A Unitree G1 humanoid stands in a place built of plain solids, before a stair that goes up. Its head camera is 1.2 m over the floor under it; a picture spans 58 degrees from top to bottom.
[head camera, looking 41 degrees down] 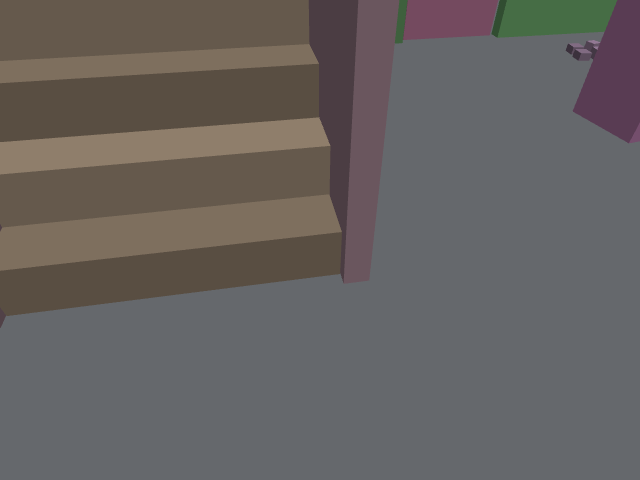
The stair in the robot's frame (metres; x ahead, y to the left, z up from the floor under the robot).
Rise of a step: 0.21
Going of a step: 0.24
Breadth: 1.20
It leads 10 degrees to the left of straight ahead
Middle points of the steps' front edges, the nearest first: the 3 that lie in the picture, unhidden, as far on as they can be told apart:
1.08 0.51 0.21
1.31 0.55 0.43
1.54 0.59 0.64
